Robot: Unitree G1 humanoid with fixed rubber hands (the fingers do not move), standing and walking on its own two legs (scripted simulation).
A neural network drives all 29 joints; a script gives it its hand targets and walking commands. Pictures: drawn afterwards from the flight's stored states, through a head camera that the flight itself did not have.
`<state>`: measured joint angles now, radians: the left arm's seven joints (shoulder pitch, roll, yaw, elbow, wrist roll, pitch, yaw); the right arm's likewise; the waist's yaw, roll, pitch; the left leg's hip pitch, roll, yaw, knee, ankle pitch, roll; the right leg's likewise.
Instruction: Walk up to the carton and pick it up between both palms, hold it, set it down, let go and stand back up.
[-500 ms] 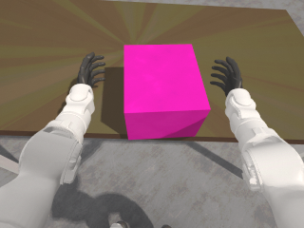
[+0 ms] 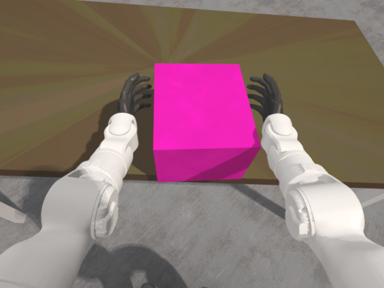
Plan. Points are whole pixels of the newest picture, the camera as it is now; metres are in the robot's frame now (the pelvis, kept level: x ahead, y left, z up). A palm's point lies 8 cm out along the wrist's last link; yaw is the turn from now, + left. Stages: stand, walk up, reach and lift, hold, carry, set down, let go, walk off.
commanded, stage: reach and lift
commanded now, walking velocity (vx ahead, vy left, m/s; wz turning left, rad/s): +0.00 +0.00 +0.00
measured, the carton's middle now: (198, 122) +0.48 +0.00 +0.02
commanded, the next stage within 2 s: none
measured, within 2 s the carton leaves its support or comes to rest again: leaves its support in 2.00 s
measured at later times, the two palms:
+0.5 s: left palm (128, 111) +0.45 +0.16 +0.07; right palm (270, 115) +0.46 -0.14 +0.08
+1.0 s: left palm (128, 113) +0.44 +0.15 +0.07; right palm (270, 125) +0.43 -0.14 +0.08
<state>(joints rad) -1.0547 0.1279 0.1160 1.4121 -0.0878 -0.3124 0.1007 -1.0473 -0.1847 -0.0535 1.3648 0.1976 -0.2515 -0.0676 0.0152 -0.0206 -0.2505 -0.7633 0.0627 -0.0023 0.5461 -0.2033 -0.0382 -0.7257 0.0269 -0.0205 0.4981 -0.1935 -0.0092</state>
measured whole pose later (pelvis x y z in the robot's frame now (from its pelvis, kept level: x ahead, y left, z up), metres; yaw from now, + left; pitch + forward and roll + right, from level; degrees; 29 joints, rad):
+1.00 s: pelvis +0.02 +0.01 +0.02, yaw -1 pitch +13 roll +0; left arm -0.86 -0.02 0.57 1.12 0.38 -0.24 0.08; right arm -0.81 0.07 -0.63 1.01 -0.43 -0.23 -0.02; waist 0.00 -0.04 -0.08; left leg -0.40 0.05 0.04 0.35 -0.17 -0.02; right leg -0.38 0.01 0.00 0.32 -0.16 0.00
